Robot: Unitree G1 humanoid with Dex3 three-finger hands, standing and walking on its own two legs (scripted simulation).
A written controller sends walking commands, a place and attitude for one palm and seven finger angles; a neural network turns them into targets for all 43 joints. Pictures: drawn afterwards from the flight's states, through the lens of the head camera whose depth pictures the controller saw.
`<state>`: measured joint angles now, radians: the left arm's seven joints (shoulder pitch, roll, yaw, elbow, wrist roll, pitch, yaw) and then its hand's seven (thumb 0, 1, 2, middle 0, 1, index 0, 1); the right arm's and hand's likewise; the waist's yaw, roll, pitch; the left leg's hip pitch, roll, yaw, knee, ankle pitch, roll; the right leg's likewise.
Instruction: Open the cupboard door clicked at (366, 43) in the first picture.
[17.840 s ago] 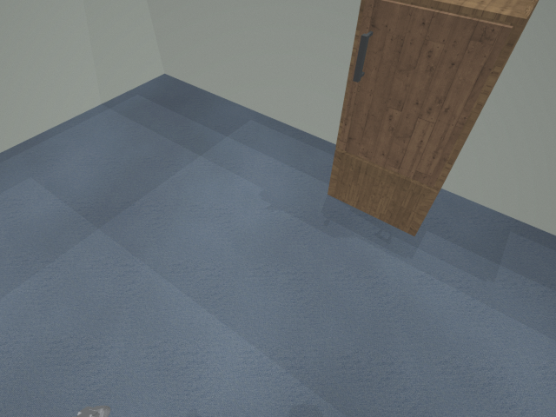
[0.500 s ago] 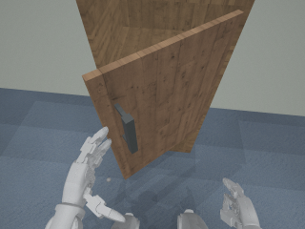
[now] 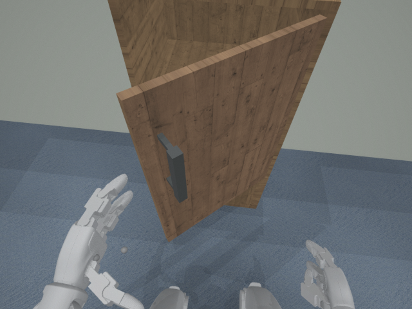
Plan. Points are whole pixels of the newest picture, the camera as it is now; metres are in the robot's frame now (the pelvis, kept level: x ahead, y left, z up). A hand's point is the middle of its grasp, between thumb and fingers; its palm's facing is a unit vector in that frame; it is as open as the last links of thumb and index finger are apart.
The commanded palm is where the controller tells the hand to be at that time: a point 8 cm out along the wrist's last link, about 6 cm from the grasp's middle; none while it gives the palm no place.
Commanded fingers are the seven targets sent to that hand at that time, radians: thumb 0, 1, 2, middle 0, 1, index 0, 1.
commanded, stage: draw the hand back to the body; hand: left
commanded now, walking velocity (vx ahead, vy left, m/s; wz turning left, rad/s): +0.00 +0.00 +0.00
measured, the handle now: (172, 170) +0.35 +0.09 +0.08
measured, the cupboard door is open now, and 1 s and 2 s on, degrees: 42 42 42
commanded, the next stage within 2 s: step back with the hand held close in 1.46 s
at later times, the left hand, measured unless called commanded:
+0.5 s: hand (65, 229) +0.21 +0.20 +0.15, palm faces +0.12 -0.95 -0.28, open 15.6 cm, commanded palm +0.17 +0.25 +0.18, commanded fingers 0.00 -0.08 0.48 -0.17 -0.30 -0.17 -0.30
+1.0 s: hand out of the picture +0.23 +0.26 +0.24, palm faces +0.41 -0.81 -0.42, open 10.0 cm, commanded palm +0.18 +0.30 +0.26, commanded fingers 0.00 0.80 0.86 -0.20 -0.30 -0.20 -0.30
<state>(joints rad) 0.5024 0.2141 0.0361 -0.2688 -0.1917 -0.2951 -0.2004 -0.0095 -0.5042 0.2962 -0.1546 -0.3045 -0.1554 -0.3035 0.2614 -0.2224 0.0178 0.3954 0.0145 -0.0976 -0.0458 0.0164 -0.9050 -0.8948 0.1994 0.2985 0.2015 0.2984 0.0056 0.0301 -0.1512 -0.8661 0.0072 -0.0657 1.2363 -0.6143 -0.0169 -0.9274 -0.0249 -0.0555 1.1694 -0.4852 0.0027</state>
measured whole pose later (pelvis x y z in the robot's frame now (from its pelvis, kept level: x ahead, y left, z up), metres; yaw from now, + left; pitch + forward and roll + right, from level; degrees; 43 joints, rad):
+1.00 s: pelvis +0.04 +0.01 +0.10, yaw -1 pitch -3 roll -1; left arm 0.49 0.34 0.30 -0.41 -0.03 -0.07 0.12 0.01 0.45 0.71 -0.20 -0.31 -0.20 -0.30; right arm 0.22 -0.22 0.04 0.61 -0.01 -0.17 -0.09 0.02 -0.90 -0.89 0.20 0.30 0.20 0.30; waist 0.07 0.06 -0.01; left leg -0.12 0.01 -0.01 0.52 -0.36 0.00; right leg -0.20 -0.01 -0.02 0.50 -0.25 0.02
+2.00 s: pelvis -0.01 +0.02 +0.10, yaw -3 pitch +0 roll +0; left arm 0.55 0.42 0.42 -0.46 -0.03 -0.17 0.12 0.02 0.88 0.89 -0.22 -0.31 -0.22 -0.31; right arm 0.17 -0.23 -0.02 0.56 0.00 -0.02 -0.08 0.02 -0.91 -0.89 0.20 0.30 0.20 0.30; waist 0.00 0.00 0.04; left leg -0.22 0.00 0.03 0.47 -0.25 0.01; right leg -0.29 -0.02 0.02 0.41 -0.11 0.03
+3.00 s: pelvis -0.17 -0.01 +0.06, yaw +9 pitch -1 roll +1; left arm 0.47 0.41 0.52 -0.61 -0.02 -0.30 0.13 0.01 0.88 0.89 -0.22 -0.31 -0.22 -0.31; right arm 0.16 -0.23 -0.04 0.62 -0.02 -0.09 -0.04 0.02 -0.91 -0.89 0.20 0.30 0.20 0.30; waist 0.01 -0.04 0.10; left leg -0.47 -0.02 0.03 0.81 -0.49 0.02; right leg -0.64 0.04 0.16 0.75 -0.25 0.05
